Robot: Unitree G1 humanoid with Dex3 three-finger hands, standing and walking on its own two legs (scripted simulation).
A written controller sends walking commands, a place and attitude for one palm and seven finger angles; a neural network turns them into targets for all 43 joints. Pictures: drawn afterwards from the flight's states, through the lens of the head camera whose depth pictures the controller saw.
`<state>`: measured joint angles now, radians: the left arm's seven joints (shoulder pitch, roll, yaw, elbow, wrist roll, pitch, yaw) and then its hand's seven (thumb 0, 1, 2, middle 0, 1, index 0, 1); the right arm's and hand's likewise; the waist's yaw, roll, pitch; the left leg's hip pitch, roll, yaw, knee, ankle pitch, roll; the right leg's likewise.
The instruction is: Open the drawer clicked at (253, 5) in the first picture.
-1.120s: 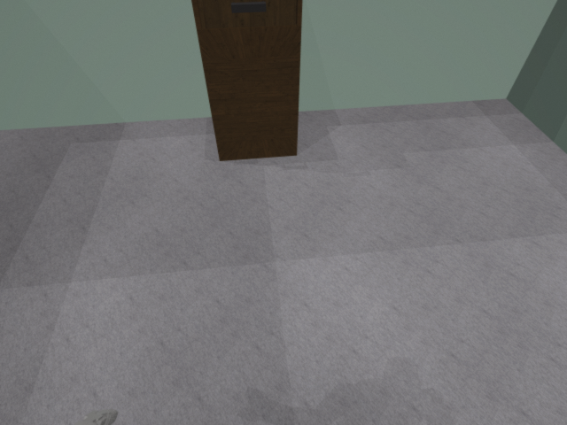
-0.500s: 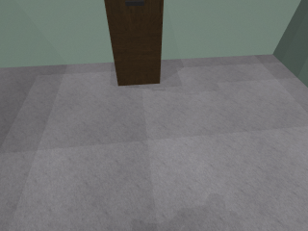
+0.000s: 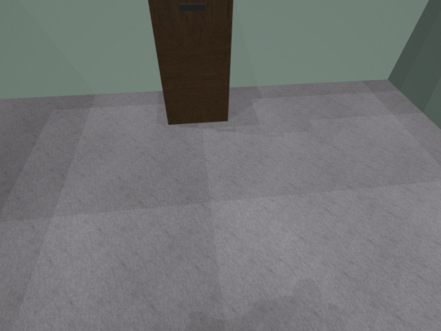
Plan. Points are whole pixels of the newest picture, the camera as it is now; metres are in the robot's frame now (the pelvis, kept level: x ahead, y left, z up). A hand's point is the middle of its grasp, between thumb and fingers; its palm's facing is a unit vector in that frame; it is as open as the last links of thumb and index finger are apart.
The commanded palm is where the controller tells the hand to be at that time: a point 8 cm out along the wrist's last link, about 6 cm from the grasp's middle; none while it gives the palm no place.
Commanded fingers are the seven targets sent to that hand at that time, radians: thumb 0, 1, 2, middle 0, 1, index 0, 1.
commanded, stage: look at it before walking up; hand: left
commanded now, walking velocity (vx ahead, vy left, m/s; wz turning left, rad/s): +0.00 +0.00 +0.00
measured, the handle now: (191, 5) +1.59 +0.24 +0.02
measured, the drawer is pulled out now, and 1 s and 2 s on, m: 0.00 0.00 0.00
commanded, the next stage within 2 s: walk to a spot facing it in 0.32 s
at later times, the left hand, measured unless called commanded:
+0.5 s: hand out of the picture +0.07 +0.24 -0.16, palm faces -0.03 -0.94 -0.33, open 7.4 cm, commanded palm none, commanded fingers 0.00 0.90 0.90 -0.20 -0.30 -0.20 -0.30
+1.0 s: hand (143, 313) +0.20 +0.19 -0.19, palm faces -0.13 -0.98 -0.15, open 7.3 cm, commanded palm none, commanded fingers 0.00 0.90 0.90 -0.20 -0.30 -0.20 -0.30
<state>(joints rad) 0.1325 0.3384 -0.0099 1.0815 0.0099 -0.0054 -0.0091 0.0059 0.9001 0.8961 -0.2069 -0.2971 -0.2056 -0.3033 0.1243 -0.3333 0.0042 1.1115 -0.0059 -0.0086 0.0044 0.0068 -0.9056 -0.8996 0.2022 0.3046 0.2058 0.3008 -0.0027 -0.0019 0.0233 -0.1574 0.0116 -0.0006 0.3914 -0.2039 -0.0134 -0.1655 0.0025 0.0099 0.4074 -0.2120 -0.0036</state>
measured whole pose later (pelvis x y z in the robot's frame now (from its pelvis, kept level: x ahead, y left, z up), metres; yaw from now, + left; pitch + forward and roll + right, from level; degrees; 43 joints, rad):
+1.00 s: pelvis +0.15 +0.01 -0.01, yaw -8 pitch +0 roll -1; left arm 0.23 0.19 0.05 1.07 0.02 0.02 -0.03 0.02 0.93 0.90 -0.20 -0.30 -0.20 -0.30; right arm 0.51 -0.10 0.00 1.19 -0.02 -0.08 -0.03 0.00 -0.91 -0.90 0.20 0.30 0.20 0.30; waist -0.03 -0.02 0.07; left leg 0.11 0.04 0.15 0.32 -0.42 -0.01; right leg -0.57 -0.07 -0.11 0.93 -0.27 -0.03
